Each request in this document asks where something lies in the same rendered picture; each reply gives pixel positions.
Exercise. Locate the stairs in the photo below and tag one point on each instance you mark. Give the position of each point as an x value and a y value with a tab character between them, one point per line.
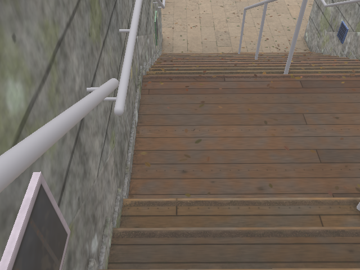
276	233
245	63

